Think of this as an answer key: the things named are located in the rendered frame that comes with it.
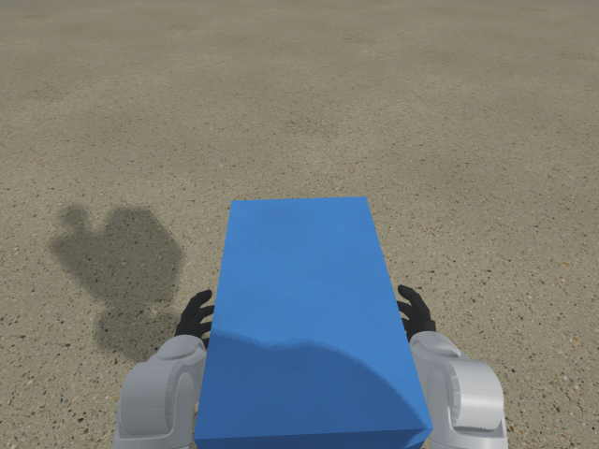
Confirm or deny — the robot left hand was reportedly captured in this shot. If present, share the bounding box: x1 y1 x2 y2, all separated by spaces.
174 289 214 349

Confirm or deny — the robot left forearm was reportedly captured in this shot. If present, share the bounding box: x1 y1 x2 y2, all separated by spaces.
112 335 207 449

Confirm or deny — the robot right hand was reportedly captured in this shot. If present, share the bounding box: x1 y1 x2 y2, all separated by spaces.
396 284 436 342

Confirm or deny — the robot right forearm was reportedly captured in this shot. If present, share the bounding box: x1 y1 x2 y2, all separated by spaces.
409 331 508 449

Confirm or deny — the carton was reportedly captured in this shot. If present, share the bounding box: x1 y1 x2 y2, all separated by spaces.
193 196 433 449

